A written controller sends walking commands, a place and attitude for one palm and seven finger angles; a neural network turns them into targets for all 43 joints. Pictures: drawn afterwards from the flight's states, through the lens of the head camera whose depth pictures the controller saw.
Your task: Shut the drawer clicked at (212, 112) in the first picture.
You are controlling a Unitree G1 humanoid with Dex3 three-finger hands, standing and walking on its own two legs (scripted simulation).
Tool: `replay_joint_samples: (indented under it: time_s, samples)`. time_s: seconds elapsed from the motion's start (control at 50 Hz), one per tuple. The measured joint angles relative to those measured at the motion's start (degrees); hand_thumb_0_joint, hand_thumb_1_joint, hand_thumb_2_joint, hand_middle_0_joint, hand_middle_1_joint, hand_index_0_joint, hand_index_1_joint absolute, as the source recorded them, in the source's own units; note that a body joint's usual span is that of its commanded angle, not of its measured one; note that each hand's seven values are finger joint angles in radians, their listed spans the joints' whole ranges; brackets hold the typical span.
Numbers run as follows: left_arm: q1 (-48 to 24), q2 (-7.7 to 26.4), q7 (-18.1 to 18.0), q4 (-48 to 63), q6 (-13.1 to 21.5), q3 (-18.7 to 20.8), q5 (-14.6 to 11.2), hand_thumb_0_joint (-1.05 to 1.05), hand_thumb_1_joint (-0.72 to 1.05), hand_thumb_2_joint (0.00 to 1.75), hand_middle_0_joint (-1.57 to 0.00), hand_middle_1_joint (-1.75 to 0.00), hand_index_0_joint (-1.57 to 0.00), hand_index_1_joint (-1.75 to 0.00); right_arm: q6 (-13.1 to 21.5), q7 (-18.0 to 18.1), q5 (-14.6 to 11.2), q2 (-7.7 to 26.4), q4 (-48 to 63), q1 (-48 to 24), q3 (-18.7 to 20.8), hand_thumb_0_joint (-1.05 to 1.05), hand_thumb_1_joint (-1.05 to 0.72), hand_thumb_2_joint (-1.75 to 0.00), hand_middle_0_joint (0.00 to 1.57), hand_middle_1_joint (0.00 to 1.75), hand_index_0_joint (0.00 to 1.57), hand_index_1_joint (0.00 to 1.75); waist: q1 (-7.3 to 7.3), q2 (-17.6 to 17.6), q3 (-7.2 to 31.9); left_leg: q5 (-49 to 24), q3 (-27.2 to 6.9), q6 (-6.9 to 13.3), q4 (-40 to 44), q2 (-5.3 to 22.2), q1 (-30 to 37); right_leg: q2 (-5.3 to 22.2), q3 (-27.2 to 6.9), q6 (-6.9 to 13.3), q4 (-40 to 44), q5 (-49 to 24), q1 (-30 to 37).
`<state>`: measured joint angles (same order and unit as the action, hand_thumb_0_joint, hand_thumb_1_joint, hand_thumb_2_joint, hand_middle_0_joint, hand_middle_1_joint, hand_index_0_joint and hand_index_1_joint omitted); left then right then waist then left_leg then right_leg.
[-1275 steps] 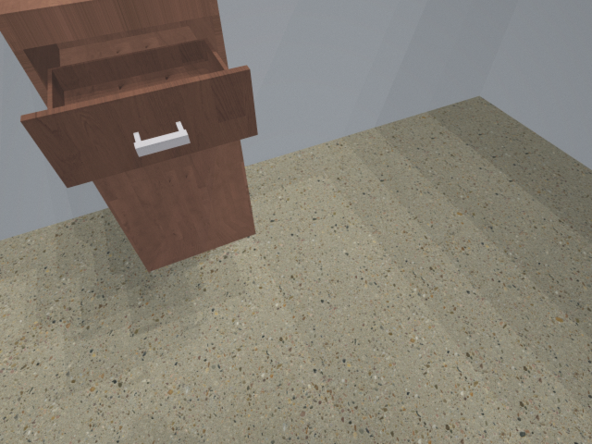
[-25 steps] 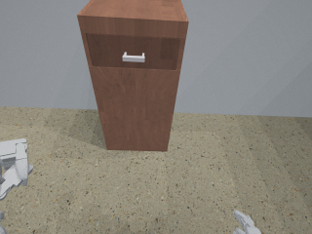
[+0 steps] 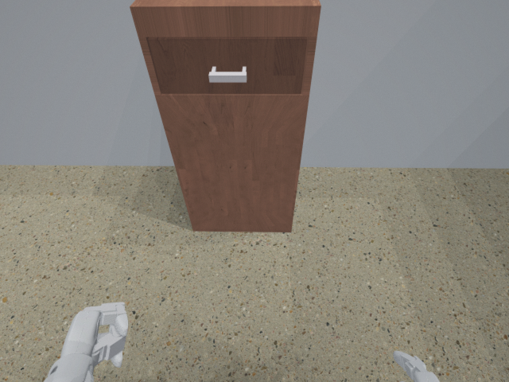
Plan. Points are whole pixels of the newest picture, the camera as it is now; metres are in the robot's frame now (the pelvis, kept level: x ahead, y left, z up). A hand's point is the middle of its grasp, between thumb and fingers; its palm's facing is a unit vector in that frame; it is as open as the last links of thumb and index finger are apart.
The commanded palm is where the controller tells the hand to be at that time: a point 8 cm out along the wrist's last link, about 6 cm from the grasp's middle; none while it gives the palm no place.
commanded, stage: let the arm hang, fingers relaxed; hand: left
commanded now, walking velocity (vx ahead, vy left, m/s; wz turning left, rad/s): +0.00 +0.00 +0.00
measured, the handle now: (228, 73) +0.86 +0.09 +0.07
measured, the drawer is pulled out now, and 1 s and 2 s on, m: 0.00 0.00 0.00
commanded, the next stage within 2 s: look to check the result in 0.94 s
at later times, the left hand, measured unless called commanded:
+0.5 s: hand out of the picture -0.04 +0.17 -0.15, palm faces +0.04 -0.98 -0.17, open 6.1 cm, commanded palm none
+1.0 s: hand out of the picture -0.03 +0.17 -0.15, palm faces +0.02 -0.99 -0.17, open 7.4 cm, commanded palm none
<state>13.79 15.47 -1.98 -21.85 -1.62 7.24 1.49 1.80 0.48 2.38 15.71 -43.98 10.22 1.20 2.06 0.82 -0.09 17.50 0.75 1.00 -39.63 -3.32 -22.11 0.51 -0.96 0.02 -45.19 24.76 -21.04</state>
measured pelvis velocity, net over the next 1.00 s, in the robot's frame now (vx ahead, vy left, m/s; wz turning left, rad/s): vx -0.01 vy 0.01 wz -0.02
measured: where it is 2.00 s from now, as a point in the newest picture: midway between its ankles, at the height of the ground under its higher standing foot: outside the picture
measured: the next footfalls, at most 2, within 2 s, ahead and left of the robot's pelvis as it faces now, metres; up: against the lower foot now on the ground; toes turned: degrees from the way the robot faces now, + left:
none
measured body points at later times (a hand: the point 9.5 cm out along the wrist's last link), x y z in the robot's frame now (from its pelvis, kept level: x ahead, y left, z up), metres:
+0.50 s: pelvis -0.01 +0.01 +0.03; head +0.01 +0.01 +0.48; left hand -0.04 +0.22 -0.13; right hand -0.03 -0.20 -0.13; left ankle +0.00 +0.11 -0.71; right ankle +0.00 -0.10 -0.71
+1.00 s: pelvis -0.01 +0.01 +0.03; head -0.01 +0.01 +0.48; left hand -0.03 +0.22 -0.13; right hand -0.05 -0.19 -0.14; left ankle +0.00 +0.11 -0.71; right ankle +0.00 -0.10 -0.71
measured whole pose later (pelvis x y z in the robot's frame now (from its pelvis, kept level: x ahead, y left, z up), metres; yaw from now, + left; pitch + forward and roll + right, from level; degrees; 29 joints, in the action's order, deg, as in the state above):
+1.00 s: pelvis -0.01 +0.01 +0.03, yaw -1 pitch -1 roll +0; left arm 17.4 6.5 -2.0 -66.6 0.6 0.7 0.4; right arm 0.1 2.3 0.8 6.4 -65.5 18.8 0.7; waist 0.9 -0.4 -2.0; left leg 11.8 1.0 1.9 -24.2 -1.7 -11.2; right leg -1.6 -1.2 1.2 -24.6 12.1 -11.2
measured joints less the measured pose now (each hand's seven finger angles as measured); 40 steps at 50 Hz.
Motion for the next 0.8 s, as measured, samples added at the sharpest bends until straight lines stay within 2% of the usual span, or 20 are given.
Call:
replay_joint_samples:
  time_s: [0.04, 0.08, 0.1, 0.16, 0.2, 0.3, 0.56, 0.66, 0.8]
  samples:
    - [-1.24, -2.81, 0.48, -11.80, -1.45, -2.99, -0.09, 0.01, 0.91, 0.90, -1.26, -1.46, -1.26, -1.47, -0.84, 0.13, -0.28, -0.90, -1.63, -0.18, -0.52, 0.01, -0.91, -0.90, 0.20, 0.29, 0.20, 0.30, 0.58, -0.69, -1.68, -0.15, -0.81, -0.43, 0.56, 0.88, 1.47, -1.07, 0.62, 1.65, 1.89, -1.71, 2.06]
    - [0.06, -5.38, 1.09, -19.82, -1.36, -5.80, -0.12, 0.01, 0.91, 0.90, -1.20, -1.40, -1.20, -1.41, -2.17, 0.29, -0.83, -2.37, -3.88, 0.28, -0.66, 0.01, -0.91, -0.90, 0.20, 0.29, 0.20, 0.30, 0.62, -0.63, -2.33, 1.48, -1.77, -0.69, 1.13, 1.70, 2.46, -2.10, 1.13, 2.61, 5.16, -3.00, 4.07]
    - [0.62, -5.91, -0.60, -22.25, -0.36, -5.30, 0.37, 0.02, 0.91, 0.90, -1.17, -1.40, -1.17, -1.37, -2.80, 0.35, -0.96, -3.25, -5.03, 0.76, -0.57, 0.01, -0.91, -0.90, 0.20, 0.29, 0.20, 0.30, 0.31, -0.37, -2.59, 3.66, -2.65, -0.67, 0.42, 1.91, 2.47, -2.59, 1.49, 2.92, 6.89, -3.85, 4.79]
    - [1.50, -4.17, -0.44, -27.84, 0.76, -4.64, 0.00, 0.02, 0.90, 0.90, -1.07, -1.34, -1.06, -1.26, -3.81, 0.44, -1.11, -5.19, -8.53, 2.56, -0.35, 0.01, -0.91, -0.90, 0.20, 0.29, 0.20, 0.30, -0.95, -0.03, -3.46, 4.16, -3.15, -0.56, 0.49, 2.84, 3.63, -3.72, 2.43, 3.58, 11.47, -6.47, 6.50]
    - [2.25, -3.55, 0.09, -31.30, 0.82, -4.84, -0.44, 0.02, 0.90, 0.90, -1.00, -1.26, -0.99, -1.18, -3.73, 0.61, -1.16, -5.78, -10.69, 4.00, -0.25, 0.01, -0.91, -0.90, 0.20, 0.29, 0.20, 0.30, -1.15, -0.73, -3.57, -0.64, -3.12, -0.28, 5.26, 3.63, 6.11, -4.32, 3.16, 3.47, 13.15, -7.34, 7.01]
    - [2.98, -3.51, 0.38, -38.30, 0.44, -5.39, -1.14, 0.02, 0.90, 0.90, -0.80, -1.01, -0.80, -0.97, -3.21, 1.35, -1.39, -7.76, -16.41, 5.68, -0.99, 0.01, -0.91, -0.90, 0.19, 0.29, 0.20, 0.30, -2.37, 0.03, -4.56, -2.58, -2.31, -0.61, 10.57, 2.91, 8.76, -3.43, 2.31, 2.57, 18.19, -10.18, 9.39]
    - [3.54, -8.75, 0.42, -44.90, 1.33, -7.05, -1.18, 0.01, 0.91, 0.90, -0.33, -0.45, -0.33, -0.45, -2.24, 1.81, -1.64, -9.39, -21.04, 6.77, -1.07, 0.01, -0.91, -0.90, 0.20, 0.29, 0.20, 0.30, -1.83, -1.17, -2.84, -5.88, -0.80, 0.73, 15.65, 1.75, 11.38, -2.19, 0.77, 1.35, 21.92, -13.06, 11.11]
    - [3.26, -9.76, 0.32, -44.71, 1.67, -6.96, -1.05, 0.01, 0.91, 0.90, -0.25, -0.36, -0.25, -0.36, -2.07, 1.80, -1.48, -9.76, -21.10, 7.31, -0.88, 0.01, -0.91, -0.90, 0.20, 0.29, 0.20, 0.30, -1.66, -1.08, -1.84, -5.96, -0.44, 0.93, 15.54, 1.56, 11.08, -1.99, 0.43, 1.17, 21.31, -12.98, 10.49]
    - [3.38, -9.66, 0.12, -44.61, 1.99, -6.70, -1.00, 0.01, 0.91, 0.90, -0.21, -0.31, -0.21, -0.32, -1.80, 1.85, -1.46, -9.87, -21.15, 8.15, -0.68, 0.01, -0.91, -0.90, 0.19, 0.29, 0.20, 0.30, -1.39, -1.09, -1.36, -5.87, -0.08, 1.00, 15.37, 1.51, 10.87, -1.94, 0.09, 1.11, 20.72, -12.78, 9.99]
